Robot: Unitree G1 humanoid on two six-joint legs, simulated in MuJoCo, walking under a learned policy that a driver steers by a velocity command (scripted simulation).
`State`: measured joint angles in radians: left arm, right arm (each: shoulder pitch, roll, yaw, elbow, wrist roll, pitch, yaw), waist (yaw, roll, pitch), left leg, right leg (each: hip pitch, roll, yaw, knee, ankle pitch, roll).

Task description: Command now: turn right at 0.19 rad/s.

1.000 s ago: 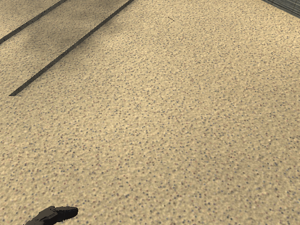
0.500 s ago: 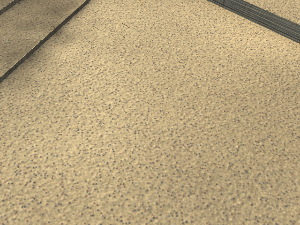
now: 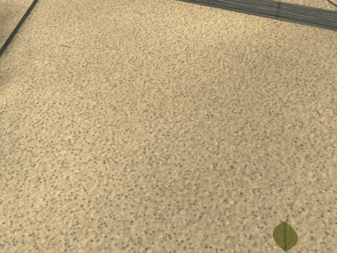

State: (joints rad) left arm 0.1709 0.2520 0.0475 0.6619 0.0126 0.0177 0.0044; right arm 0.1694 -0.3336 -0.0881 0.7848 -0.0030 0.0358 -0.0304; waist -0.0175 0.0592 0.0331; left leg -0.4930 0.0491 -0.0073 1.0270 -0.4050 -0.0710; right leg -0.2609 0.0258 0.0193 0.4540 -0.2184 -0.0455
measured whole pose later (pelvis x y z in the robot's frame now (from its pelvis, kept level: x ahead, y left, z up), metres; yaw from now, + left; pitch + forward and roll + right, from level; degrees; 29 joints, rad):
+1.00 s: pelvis +0.00 +0.02 +0.00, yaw -1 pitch -2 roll +0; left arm 0.17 0.22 0.04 1.07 0.00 0.02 0.04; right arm 0.22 -0.23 -0.02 1.00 -0.01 -0.01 -0.04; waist 0.00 0.00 0.04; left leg -0.16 0.00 0.00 0.46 -0.27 -0.01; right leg -0.20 0.02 0.03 0.47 -0.24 -0.01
